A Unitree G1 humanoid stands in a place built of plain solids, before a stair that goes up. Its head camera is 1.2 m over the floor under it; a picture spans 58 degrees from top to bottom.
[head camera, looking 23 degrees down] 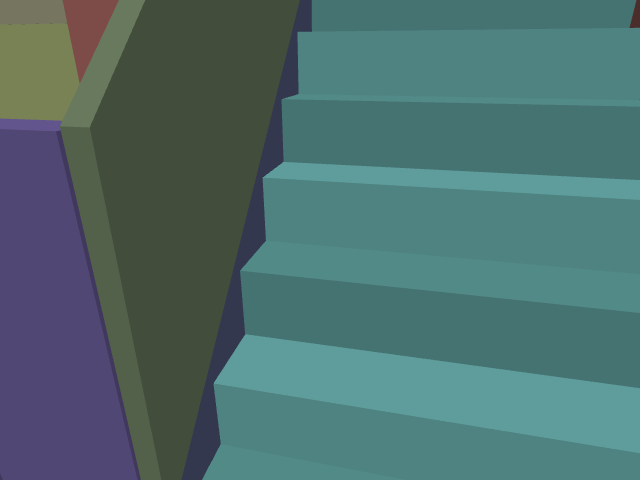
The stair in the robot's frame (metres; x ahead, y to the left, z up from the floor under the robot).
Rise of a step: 0.21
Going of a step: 0.22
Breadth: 1.16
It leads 13 degrees to the right of straight ahead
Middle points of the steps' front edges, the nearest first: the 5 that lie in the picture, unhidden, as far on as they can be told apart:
0.75 -0.29 0.43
0.97 -0.34 0.64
1.18 -0.39 0.85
1.40 -0.43 1.07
1.61 -0.48 1.28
